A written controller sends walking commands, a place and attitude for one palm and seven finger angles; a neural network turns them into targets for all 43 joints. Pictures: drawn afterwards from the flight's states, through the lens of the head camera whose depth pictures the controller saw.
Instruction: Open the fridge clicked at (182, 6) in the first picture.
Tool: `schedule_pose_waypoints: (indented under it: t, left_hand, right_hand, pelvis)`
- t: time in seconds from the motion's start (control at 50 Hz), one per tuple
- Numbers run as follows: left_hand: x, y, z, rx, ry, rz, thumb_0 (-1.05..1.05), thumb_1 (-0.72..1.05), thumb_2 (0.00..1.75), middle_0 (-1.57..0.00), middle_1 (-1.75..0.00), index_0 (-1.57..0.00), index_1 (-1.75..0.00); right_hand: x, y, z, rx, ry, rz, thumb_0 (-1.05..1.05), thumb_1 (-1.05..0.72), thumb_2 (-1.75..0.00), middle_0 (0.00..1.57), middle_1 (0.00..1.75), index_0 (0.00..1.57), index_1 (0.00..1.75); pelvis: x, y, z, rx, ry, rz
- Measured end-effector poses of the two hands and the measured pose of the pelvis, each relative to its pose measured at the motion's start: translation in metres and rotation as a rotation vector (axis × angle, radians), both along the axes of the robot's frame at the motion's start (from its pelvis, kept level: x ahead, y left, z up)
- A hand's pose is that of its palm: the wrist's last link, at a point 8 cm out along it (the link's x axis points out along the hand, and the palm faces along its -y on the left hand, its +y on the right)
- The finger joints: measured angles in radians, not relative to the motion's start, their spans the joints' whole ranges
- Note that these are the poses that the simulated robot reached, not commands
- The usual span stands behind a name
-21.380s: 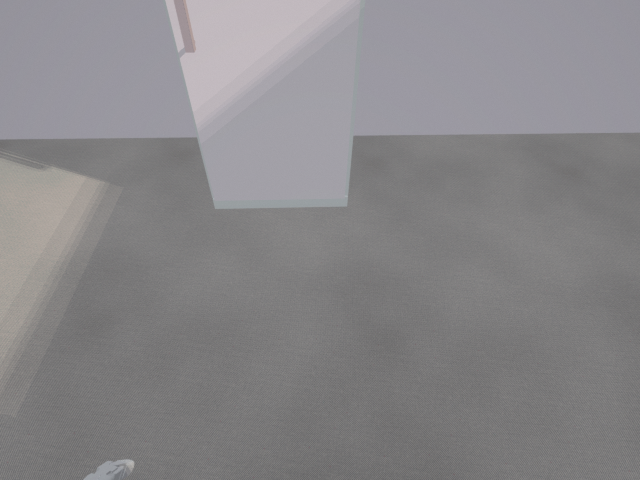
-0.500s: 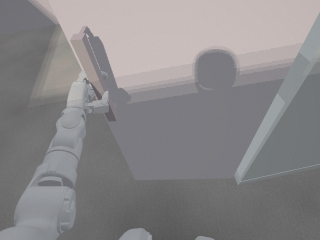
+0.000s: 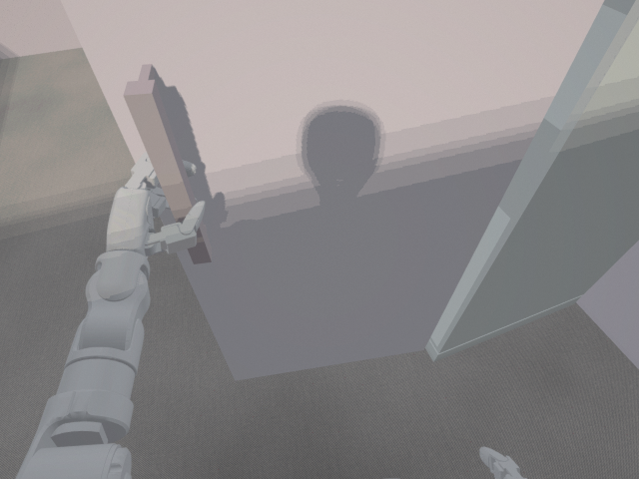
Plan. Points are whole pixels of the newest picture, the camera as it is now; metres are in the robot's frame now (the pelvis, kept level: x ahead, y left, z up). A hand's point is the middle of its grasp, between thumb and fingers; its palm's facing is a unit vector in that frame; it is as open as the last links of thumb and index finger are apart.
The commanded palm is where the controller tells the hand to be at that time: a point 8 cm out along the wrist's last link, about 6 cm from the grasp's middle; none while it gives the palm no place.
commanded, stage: stop walking and hold the door back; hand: left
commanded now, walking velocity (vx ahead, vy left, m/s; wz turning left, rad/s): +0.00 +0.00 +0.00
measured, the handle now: (179, 178) +0.46 +0.16 +0.14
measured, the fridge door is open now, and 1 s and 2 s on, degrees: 78 79 78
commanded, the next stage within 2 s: loosen the grip on the handle in 0.24 s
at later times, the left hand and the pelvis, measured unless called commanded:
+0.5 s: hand (181, 230) +0.39 +0.15 +0.12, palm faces +0.03 -0.98 -0.18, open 7.8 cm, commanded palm +0.36 +0.20 +0.11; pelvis -0.02 -0.01 +0.00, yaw +2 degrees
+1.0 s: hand (187, 229) +0.41 +0.15 +0.10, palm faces +0.03 -0.97 -0.23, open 14.4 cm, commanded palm +0.39 +0.21 +0.10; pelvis +0.00 -0.03 -0.01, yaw -1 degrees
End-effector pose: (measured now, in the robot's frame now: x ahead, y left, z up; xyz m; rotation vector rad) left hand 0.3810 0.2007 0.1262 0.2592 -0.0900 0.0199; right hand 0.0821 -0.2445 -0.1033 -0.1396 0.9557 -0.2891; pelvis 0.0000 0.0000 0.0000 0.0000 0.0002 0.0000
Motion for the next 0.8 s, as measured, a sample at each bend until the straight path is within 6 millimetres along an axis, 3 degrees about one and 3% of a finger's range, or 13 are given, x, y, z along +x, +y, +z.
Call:
schedule_pose_waypoints:
  t: [0.16,0.3,0.38,0.52,0.7,0.8]
  left_hand:
    - [-0.012,-0.001,-0.001,0.000,-0.014,-0.023,-0.08,0.48,0.79,-0.35,-1.32,-0.28,-1.23]
    - [-0.020,-0.003,-0.001,0.000,-0.014,-0.009,-0.08,0.49,0.78,-0.34,-1.33,-0.27,-1.23]
    - [-0.018,-0.002,0.001,0.030,-0.001,-0.025,-0.09,0.47,0.77,-0.35,-1.33,-0.28,-1.24]
    - [-0.013,0.002,-0.001,-0.066,0.052,0.025,-0.07,0.34,0.68,-0.38,-1.34,-0.35,-1.32]
    - [-0.011,-0.007,-0.009,0.015,-0.008,-0.006,-0.01,-0.23,0.37,-0.41,-1.35,-0.35,-1.33]
    - [-0.004,-0.005,-0.014,-0.003,-0.011,-0.017,-0.01,-0.42,0.27,-0.40,-1.31,-0.34,-1.29]
  right_hand:
    - [0.036,0.021,0.004,0.016,-0.048,0.048,0.01,-0.90,-0.90,0.21,0.30,0.21,0.30]
    - [0.047,0.014,0.009,0.003,-0.078,0.061,0.01,-0.90,-0.90,0.21,0.30,0.21,0.30]
    - [0.040,0.004,0.012,-0.022,-0.069,0.085,0.01,-0.90,-0.90,0.21,0.30,0.21,0.30]
    - [0.015,-0.023,0.019,-0.036,-0.102,0.138,0.01,-0.90,-0.90,0.21,0.30,0.21,0.30]
    - [-0.020,-0.049,0.002,-0.042,-0.010,0.130,0.01,-0.90,-0.90,0.20,0.30,0.21,0.30]
    - [-0.028,-0.054,0.000,-0.046,0.024,0.100,0.02,-0.90,-0.90,0.20,0.30,0.21,0.30]
  pelvis:
    - [0.002,0.009,0.001,0.007,0.001,-0.017]
    - [-0.003,0.005,0.001,0.006,0.000,-0.013]
    - [-0.010,0.000,0.002,0.011,-0.009,-0.004]
    - [-0.018,-0.014,0.000,0.017,0.049,0.031]
    - [-0.026,-0.029,-0.007,0.023,0.080,0.016]
    - [-0.021,-0.033,-0.007,0.020,0.100,-0.002]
